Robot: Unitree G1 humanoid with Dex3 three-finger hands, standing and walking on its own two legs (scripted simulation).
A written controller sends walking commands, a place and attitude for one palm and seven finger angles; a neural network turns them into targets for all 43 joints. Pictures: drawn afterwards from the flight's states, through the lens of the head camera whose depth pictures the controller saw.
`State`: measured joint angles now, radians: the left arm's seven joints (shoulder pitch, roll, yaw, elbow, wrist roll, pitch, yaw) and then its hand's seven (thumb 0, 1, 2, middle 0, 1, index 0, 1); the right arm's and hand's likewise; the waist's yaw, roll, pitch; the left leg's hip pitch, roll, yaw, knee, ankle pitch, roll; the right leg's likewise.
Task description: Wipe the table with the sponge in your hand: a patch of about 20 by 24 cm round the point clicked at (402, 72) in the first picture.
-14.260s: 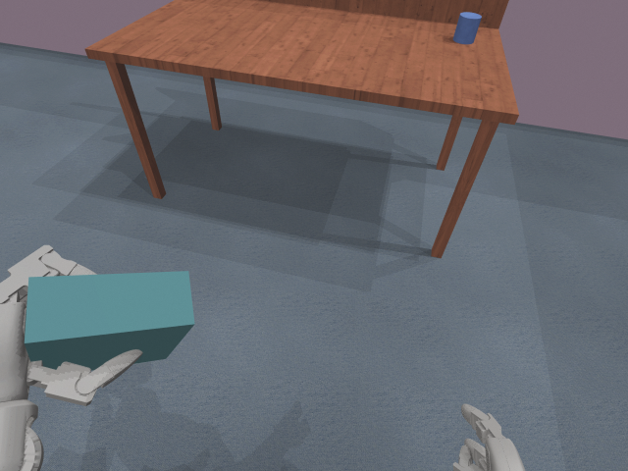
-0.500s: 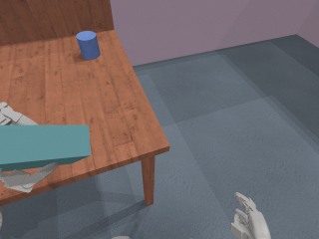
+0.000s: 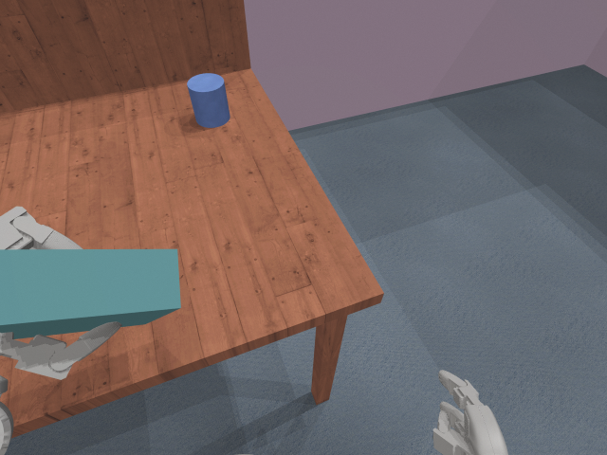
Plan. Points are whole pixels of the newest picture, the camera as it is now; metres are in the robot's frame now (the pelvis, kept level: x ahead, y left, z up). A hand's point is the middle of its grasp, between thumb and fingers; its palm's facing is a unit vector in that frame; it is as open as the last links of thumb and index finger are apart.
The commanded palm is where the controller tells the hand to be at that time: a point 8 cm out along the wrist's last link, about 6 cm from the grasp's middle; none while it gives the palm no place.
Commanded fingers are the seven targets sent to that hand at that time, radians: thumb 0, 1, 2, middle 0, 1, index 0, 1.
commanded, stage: come to a stop and stand still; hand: left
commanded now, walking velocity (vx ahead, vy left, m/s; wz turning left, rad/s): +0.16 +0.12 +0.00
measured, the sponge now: (114, 294) +0.24 +0.19 +0.16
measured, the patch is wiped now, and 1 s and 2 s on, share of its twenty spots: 0.00 0.00 0.00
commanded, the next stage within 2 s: look again from close up in 1.16 s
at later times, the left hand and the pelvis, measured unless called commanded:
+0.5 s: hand out of the picture +0.22 +0.29 +0.20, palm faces +0.39 -0.80 -0.46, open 9.6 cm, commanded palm +0.15 +0.31 +0.20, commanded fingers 0.00 0.10 1.30 -1.20 -1.60 -1.20 -1.60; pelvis -0.01 +0.04 +0.02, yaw -1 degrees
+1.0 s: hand out of the picture +0.24 +0.31 +0.19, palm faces +0.37 -0.86 -0.36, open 9.6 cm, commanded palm +0.17 +0.34 +0.20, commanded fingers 0.00 0.10 1.30 -1.20 -1.60 -1.20 -1.60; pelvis +0.01 +0.06 +0.02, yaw -2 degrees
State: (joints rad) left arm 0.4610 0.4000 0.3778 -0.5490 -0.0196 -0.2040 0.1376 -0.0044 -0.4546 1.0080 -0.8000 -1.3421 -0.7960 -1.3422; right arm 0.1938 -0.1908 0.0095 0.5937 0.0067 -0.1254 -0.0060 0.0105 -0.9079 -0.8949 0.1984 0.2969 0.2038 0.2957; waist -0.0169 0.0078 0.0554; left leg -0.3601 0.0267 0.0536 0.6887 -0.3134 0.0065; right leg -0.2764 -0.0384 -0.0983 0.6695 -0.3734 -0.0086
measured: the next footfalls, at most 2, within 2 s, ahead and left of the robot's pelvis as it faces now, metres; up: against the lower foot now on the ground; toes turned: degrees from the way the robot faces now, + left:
right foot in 0.26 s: +0.02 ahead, -0.08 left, +0.00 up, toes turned -1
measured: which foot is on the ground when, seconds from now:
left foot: down 0.00-1.00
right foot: down 0.00-0.16, up 0.18-0.24, down 0.26-1.00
